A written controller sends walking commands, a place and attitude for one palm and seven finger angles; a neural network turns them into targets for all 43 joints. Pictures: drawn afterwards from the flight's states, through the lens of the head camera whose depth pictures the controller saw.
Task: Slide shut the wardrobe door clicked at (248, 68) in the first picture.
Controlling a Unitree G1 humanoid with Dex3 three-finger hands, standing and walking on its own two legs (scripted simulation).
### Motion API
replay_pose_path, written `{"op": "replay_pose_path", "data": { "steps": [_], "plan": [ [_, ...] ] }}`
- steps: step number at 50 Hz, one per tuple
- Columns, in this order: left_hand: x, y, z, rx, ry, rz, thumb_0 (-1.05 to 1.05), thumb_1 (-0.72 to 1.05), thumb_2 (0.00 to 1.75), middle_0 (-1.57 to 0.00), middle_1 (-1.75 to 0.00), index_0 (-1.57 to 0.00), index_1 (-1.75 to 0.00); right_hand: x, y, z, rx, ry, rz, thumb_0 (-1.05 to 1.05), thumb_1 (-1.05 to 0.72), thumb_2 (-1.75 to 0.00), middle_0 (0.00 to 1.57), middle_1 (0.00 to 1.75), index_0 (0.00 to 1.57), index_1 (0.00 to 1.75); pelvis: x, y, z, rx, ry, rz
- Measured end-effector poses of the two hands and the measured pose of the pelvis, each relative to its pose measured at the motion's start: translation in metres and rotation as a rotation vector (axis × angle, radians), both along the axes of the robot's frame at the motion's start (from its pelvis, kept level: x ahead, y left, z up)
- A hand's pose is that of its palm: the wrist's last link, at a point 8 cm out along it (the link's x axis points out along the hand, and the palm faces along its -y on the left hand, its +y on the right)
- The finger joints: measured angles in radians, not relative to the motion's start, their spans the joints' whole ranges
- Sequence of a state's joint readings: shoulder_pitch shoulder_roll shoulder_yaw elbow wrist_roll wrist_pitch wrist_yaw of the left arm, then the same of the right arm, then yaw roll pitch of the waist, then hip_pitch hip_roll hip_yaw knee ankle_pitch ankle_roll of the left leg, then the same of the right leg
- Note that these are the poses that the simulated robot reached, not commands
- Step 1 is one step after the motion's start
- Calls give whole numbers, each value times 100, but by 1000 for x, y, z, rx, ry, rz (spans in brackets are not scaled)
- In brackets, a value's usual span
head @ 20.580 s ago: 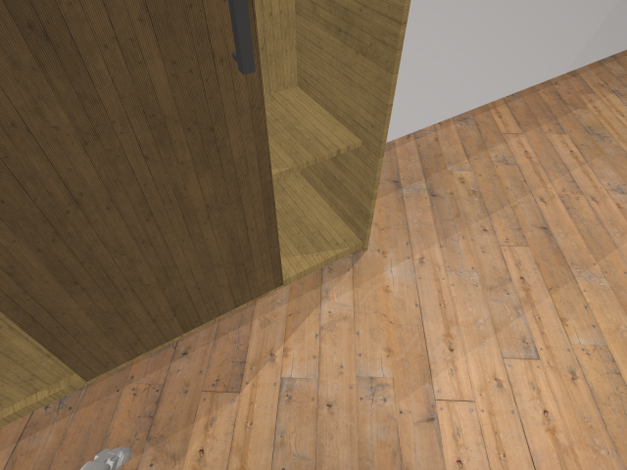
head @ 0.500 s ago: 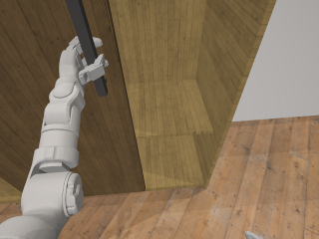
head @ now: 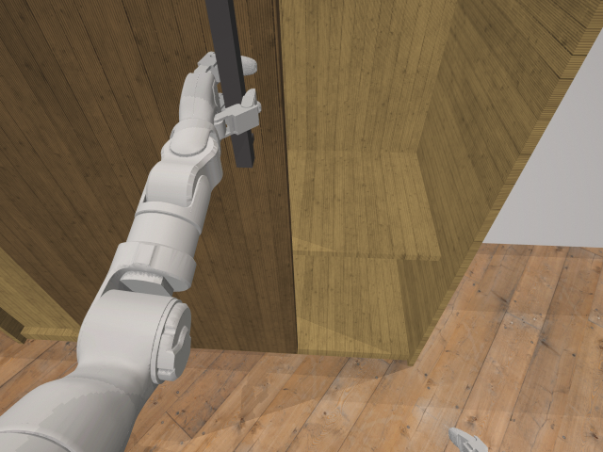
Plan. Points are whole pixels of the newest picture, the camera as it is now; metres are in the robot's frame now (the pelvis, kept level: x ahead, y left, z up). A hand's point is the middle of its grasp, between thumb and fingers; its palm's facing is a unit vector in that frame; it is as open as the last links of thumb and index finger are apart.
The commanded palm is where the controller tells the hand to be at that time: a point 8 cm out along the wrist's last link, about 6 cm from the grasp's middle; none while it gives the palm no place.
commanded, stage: tug the door sideways, standing still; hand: left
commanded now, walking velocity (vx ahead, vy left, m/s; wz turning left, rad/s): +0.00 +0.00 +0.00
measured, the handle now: (235, 71) +0.52 +0.12 +0.26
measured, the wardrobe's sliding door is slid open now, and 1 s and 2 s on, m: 0.37 0.30 0.01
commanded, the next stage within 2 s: step sideways, sliding the door along in 0.14 s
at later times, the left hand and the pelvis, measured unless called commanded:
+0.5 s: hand (273, 117) +0.47 +0.06 +0.22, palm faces +0.01 -0.99 -0.13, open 6.4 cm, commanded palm +0.45 +0.10 +0.24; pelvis -0.02 -0.01 -0.01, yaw -3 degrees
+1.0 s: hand (308, 117) +0.47 +0.02 +0.22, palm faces +0.14 -0.99 -0.08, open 6.4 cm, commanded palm +0.45 +0.00 +0.22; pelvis +0.00 -0.13 -0.02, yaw +5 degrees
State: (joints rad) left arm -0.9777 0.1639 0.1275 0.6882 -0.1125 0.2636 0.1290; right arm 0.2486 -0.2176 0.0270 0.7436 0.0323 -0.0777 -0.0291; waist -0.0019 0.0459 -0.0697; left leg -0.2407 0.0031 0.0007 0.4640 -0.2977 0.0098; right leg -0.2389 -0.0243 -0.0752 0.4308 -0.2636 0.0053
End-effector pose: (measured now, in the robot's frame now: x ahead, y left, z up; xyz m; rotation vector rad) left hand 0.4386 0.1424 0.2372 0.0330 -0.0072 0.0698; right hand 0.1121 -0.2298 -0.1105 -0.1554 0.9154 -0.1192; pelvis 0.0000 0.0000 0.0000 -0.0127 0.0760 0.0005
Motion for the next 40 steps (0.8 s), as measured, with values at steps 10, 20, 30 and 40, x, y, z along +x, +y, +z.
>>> {"op": "replay_pose_path", "data": {
  "steps": [10, 20, 30, 40],
  "plan": [
    [-1, -12, -1, 21, -15, -10, 0, 75, 79, -33, -140, -24, -140, -36, 5, -11, 7, 81, 3, 1, -91, -90, 20, 30, 20, 29, -7, 5, -1, 0, 7, 11],
    [6, -19, -7, 97, -153, -90, -5, 66, 79, -39, -140, -25, -140, -50, -8, -13, -26, 64, -76, 1, -91, -90, 20, 30, 20, 30, -20, 4, -5, 7, -9, -33],
    [7, -34, -12, 126, -243, -30, -8, 65, 83, -44, -140, -24, -140, -52, -38, -37, 15, 148, -69, 1, -91, -90, 20, 30, 20, 29, -18, -38, -16, 12, -86, -16],
    [7, -52, -15, 81, -275, 32, -5, 69, 85, -45, -140, -22, -140, 10, -84, -18, -51, 139, 60, 1, -91, -90, 20, 30, 20, 29, -6, -81, -3, 58, -94, 64]
  ]
}}
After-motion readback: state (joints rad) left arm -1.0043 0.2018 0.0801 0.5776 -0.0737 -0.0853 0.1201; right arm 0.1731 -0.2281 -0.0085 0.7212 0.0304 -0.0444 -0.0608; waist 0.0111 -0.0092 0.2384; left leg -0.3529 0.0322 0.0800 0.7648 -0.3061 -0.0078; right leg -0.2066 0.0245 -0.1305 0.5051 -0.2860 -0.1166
